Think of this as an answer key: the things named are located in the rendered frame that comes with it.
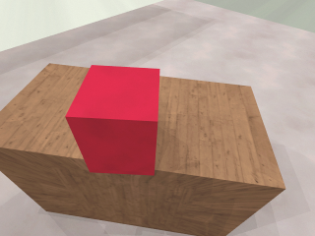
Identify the carton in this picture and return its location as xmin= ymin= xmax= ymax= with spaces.
xmin=65 ymin=65 xmax=160 ymax=176

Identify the pedestal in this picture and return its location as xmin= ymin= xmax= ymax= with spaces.
xmin=0 ymin=63 xmax=286 ymax=236

